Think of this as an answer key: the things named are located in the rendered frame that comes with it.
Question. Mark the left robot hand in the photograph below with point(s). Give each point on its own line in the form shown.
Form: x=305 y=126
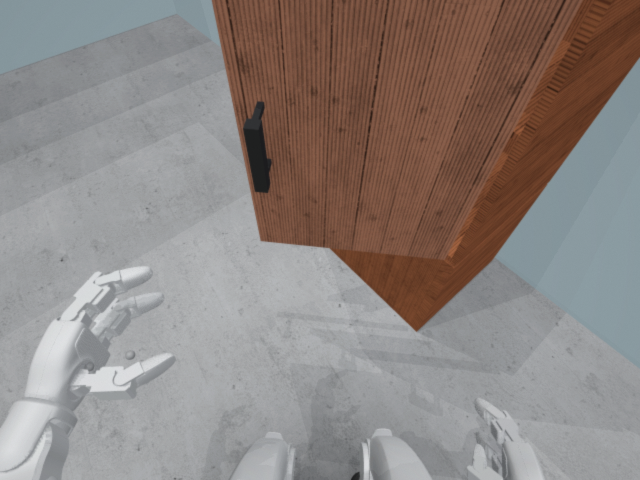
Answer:
x=57 y=369

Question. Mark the robot thigh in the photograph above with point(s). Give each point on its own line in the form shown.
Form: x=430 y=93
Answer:
x=389 y=458
x=266 y=459

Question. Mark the robot right thigh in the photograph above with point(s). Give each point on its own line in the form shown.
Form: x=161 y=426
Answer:
x=389 y=458

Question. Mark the robot left thigh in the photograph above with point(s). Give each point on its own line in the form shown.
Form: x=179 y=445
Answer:
x=266 y=459

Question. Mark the handle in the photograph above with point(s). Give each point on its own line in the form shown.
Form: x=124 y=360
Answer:
x=255 y=143

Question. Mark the robot left forearm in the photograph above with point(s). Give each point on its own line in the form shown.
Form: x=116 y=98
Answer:
x=34 y=440

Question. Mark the right robot hand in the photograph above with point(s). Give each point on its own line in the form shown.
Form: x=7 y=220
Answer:
x=514 y=460

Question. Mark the cupboard door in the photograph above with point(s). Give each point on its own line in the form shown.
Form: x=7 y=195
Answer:
x=383 y=119

